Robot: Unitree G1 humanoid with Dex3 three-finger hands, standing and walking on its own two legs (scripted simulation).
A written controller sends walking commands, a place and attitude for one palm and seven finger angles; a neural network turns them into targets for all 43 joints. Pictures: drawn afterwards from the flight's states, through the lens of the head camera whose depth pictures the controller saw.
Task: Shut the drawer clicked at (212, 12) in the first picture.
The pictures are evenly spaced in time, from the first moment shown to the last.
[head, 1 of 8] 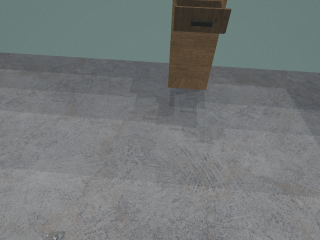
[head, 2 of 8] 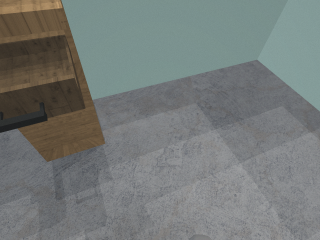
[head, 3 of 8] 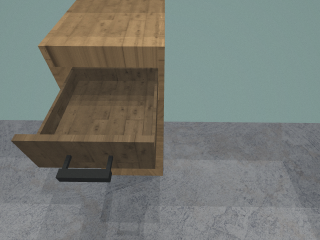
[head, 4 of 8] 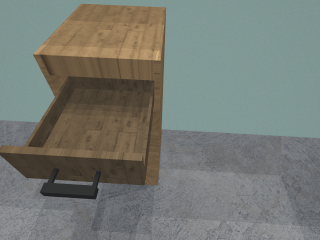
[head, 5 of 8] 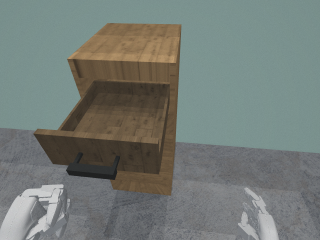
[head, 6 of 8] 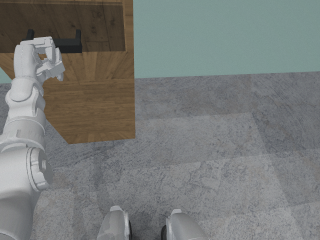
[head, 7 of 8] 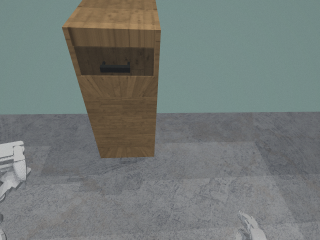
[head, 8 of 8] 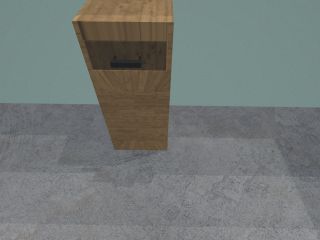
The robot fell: no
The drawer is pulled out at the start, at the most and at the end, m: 0.30 0.30 0.00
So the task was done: yes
